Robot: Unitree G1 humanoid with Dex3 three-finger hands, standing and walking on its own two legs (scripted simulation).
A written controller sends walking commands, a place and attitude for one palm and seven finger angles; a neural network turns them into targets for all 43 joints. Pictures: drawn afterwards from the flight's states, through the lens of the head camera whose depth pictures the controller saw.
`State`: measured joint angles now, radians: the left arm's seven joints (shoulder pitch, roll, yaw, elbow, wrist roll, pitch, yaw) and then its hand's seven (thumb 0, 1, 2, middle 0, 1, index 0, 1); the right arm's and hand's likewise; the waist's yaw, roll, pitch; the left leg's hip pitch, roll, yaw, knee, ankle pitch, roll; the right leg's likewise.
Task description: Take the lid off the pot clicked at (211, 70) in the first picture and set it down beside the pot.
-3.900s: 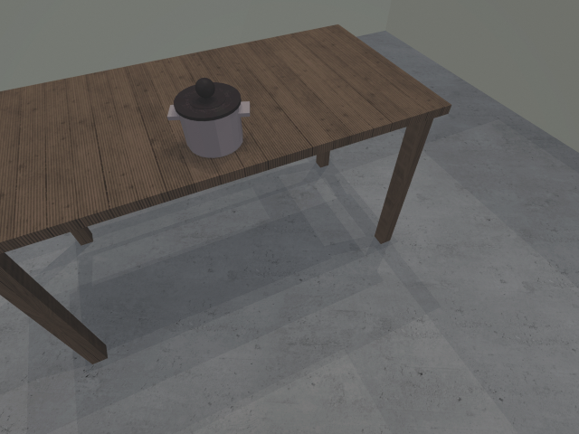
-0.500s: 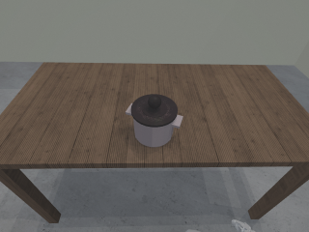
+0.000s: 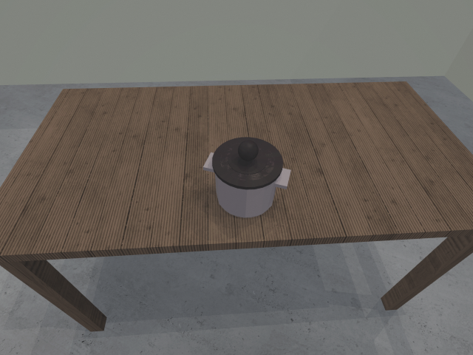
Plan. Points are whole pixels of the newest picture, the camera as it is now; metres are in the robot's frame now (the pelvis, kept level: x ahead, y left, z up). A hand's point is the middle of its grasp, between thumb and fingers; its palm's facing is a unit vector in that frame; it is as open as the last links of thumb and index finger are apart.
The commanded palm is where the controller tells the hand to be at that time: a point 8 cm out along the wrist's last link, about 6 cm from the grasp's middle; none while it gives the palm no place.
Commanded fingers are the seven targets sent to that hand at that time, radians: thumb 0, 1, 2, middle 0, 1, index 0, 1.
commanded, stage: come to a stop and stand still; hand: left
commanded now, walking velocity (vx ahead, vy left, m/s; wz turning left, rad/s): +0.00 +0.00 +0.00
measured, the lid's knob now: (248, 150) +0.51 +0.00 +0.06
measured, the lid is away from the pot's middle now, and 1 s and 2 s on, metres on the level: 0.00 0.00 0.00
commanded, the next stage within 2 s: look again from close up in 0.12 s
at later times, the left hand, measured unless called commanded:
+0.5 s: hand out of the picture +0.04 +0.17 -0.17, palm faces +0.02 -0.98 -0.19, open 7.3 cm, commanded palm none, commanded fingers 0.00 0.90 0.90 -0.20 -0.30 -0.20 -0.30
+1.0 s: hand out of the picture +0.04 +0.15 -0.17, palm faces +0.02 -0.98 -0.18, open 7.3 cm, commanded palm none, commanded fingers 0.00 0.90 0.90 -0.20 -0.30 -0.20 -0.30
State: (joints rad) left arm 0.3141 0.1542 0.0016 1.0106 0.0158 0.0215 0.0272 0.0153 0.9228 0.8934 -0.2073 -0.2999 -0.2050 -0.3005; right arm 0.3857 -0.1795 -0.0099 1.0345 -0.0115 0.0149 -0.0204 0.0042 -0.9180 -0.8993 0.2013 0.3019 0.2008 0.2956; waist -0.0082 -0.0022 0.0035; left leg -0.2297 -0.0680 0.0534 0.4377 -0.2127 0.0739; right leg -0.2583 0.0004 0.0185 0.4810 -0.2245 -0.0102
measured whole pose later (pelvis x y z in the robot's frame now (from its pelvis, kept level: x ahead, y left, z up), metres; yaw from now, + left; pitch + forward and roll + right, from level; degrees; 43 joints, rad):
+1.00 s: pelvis +0.05 -0.01 +0.00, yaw +0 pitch +0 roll +0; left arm 0.31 0.14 -0.02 1.10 0.01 -0.01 0.04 0.01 0.92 0.89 -0.20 -0.30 -0.20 -0.30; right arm 0.30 -0.13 0.01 1.14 0.00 -0.03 -0.03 0.01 -0.91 -0.90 0.20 0.30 0.20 0.30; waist 0.00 0.00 0.00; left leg -0.13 -0.05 0.04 0.40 -0.27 0.06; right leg -0.15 0.02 0.01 0.42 -0.27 -0.02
